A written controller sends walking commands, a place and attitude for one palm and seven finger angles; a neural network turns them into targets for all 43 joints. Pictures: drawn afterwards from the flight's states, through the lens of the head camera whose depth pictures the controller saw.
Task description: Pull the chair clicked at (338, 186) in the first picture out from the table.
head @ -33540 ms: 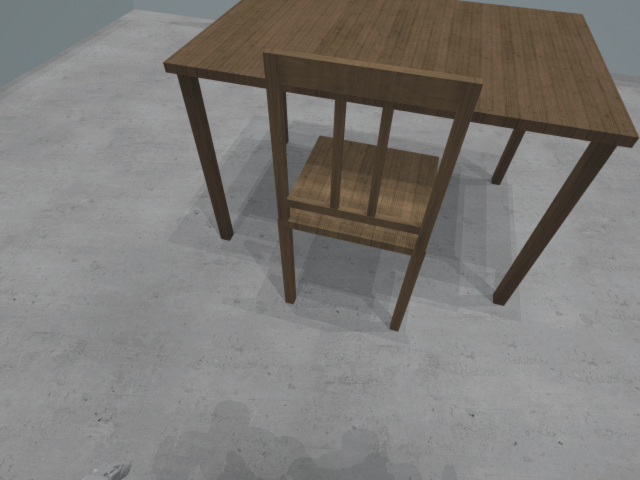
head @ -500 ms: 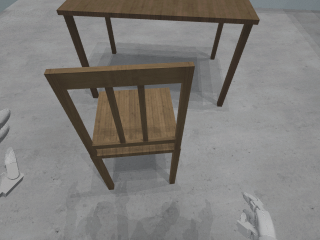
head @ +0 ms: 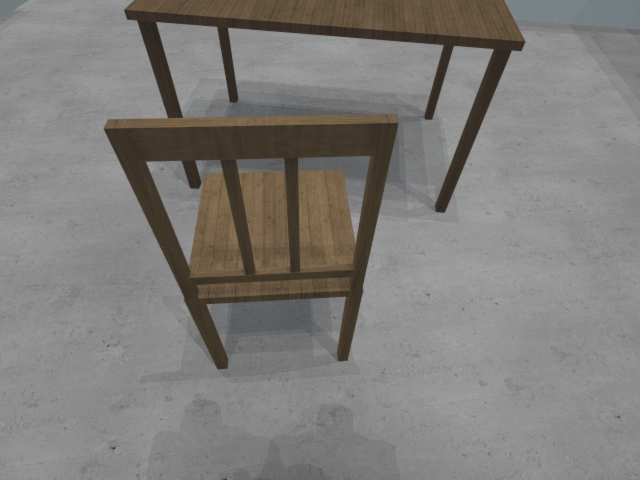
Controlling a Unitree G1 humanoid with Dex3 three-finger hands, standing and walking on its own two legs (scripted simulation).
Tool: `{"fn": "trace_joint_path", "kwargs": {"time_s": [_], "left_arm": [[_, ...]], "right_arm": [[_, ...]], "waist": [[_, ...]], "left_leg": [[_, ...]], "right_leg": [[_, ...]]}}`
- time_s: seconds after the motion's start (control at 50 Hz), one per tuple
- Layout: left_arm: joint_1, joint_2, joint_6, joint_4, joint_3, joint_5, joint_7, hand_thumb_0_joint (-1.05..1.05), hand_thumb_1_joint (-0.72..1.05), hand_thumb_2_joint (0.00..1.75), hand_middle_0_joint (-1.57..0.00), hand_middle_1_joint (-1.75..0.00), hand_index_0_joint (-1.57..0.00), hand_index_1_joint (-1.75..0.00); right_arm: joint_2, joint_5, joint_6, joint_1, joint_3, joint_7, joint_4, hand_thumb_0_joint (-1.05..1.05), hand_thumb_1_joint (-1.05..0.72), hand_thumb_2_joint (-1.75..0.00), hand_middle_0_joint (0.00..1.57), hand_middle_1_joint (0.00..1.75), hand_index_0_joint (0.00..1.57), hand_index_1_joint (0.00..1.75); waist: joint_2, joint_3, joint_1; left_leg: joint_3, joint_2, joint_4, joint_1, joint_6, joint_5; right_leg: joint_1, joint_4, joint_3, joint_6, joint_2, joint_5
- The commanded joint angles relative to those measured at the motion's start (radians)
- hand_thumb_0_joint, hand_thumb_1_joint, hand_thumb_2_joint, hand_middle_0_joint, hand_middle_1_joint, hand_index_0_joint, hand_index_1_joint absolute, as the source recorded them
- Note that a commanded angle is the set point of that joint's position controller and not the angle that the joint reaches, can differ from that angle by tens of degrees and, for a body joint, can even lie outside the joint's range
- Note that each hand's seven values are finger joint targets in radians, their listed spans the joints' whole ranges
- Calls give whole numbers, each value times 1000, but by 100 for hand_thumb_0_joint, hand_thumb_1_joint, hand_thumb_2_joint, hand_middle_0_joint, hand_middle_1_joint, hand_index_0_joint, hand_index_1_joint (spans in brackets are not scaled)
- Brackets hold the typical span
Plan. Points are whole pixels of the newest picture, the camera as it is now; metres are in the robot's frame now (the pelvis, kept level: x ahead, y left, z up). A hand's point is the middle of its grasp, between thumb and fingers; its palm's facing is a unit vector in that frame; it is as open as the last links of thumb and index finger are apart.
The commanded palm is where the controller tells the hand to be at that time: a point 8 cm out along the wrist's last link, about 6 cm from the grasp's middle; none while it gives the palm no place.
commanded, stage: let the arm hang, fingers relaxed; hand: left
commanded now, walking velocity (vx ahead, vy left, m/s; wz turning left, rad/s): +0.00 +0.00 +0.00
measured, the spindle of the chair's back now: (240, 223) +0.55 +0.18 -0.08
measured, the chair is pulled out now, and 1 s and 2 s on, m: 0.55 0.55 0.55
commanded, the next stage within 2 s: look to check the result in 0.68 s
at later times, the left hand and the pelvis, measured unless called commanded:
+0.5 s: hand out of the picture +0.02 +0.17 -0.17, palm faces -0.04 -0.98 -0.21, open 7.3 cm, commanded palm none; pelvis +0.01 +0.00 +0.00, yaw -3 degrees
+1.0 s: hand out of the picture +0.02 +0.17 -0.17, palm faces -0.03 -0.98 -0.19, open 7.3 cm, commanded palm none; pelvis +0.02 +0.01 +0.00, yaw -3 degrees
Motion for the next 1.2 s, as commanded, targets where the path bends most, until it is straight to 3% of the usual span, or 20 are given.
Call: {"fn": "trace_joint_path", "kwargs": {"time_s": [0.0,0.04,0.18,0.22,0.46,0.52,0.54,0.62,0.64,0.74,0.82,0.84,0.92,0.96,1.02,1.18], "left_arm": [[20,107,-26,8,12,0,9,0,90,90,-20,-30,-20,-30],[18,106,-25,34,7,-1,10,0,90,90,-20,-30,-20,-30],[42,91,-29,101,-4,-2,16,0,90,90,-20,-30,-20,-30],[48,85,-31,116,-7,-2,18,0,90,90,-20,-30,-20,-30],[68,53,-35,159,-7,-3,26,0,90,90,-20,-30,-20,-30],[71,48,-38,164,-7,-4,26,0,90,90,-20,-30,-20,-30],[63,47,-37,162,-8,-2,26,0,90,90,-20,-30,-20,-30],[70,41,-38,164,-7,-4,26,0,90,90,-20,-30,-20,-30],[66,42,-37,165,-6,-3,27,0,90,90,-20,-30,-20,-30],[64,37,-36,168,-5,-3,27,0,90,90,-20,-30,-20,-30],[69,36,-36,170,-3,-4,27,0,90,90,-20,-30,-20,-30],[65,34,-35,171,-4,-4,28,0,90,90,-20,-30,-20,-30],[74,30,-35,175,-3,-5,28,0,90,90,-20,-30,-20,-30],[70,29,-32,176,-4,-4,28,0,90,90,-20,-30,-20,-30],[74,29,-34,178,-2,-5,28,0,90,90,-20,-30,-20,-30],[71,25,-29,177,-1,-4,28,0,90,90,-20,-30,-20,-30]], "right_arm": [[-108,0,-29,19,-28,-10,-40,0,-90,-90,20,30,20,30],[-106,0,-25,39,-29,-11,-23,0,-90,-90,20,30,20,30],[-88,0,-31,82,-22,-14,40,0,-90,-90,20,30,20,30],[-77,2,-32,86,-20,-16,55,0,-90,-90,20,30,20,30],[-34,4,-36,89,-15,-26,109,0,-90,-90,20,30,20,30],[-32,5,-38,92,-17,-28,114,0,-90,-90,20,30,20,30],[-34,7,-36,95,-18,-28,115,0,-90,-90,20,30,20,30],[-31,5,-40,98,-18,-30,121,0,-90,-90,20,30,20,30],[-30,7,-39,93,-19,-30,122,0,-90,-90,20,30,20,30],[-31,6,-39,96,-18,-32,126,0,-90,-90,20,30,20,30],[-29,6,-43,109,-17,-34,133,0,-90,-90,20,30,20,30],[-27,7,-41,102,-18,-34,133,0,-90,-90,20,30,20,30],[-27,6,-43,114,-17,-37,138,0,-90,-90,20,30,20,30],[-25,6,-41,111,-16,-37,139,0,-90,-90,20,30,20,30],[-25,6,-43,116,-17,-38,141,0,-90,-90,20,30,20,30],[-23,6,-42,116,-18,-38,140,0,-90,-90,20,30,20,30]], "waist": [[58,-24,4],[6,2,1],[2,-2,-1],[-24,3,-3],[39,40,-2],[13,18,-5],[0,42,-6],[12,8,-6],[18,32,-5],[4,28,-7],[16,-3,-8],[22,27,-6],[31,5,-9],[31,36,-8],[21,11,-7],[16,31,-5]], "left_leg": [[-112,99,-136,-11,38,62],[-111,103,-154,-18,39,22],[-89,97,-153,23,40,60],[-76,96,-142,38,37,96],[-55,101,-137,62,36,184],[-53,101,-128,81,35,204],[-56,103,-131,67,35,195],[-56,105,-127,98,38,239],[-53,104,-131,88,38,233],[-58,106,-130,99,40,253],[-54,107,-123,117,40,284],[-56,106,-129,105,40,281],[-52,108,-124,125,40,301],[-55,108,-129,111,43,301],[-55,107,-122,124,43,317],[-55,108,-131,116,47,307]], "right_leg": [[20,-90,102,-30,-87,65],[2,-102,102,-32,-85,28],[-18,-101,127,-32,-93,53],[-25,-102,132,-31,-97,79],[-28,-99,141,-32,-98,151],[-16,-96,146,-31,-99,184],[-23,-101,140,-32,-95,177],[-9,-91,140,-30,-98,199],[-17,-96,134,-31,-98,193],[-12,-91,131,-30,-96,201],[6,-86,131,-29,-98,215],[-5,-89,125,-31,-98,209],[2,-85,130,-30,-99,216],[-9,-85,125,-31,-98,204],[5,-83,125,-30,-99,219],[-5,-79,121,-28,-98,193]]}}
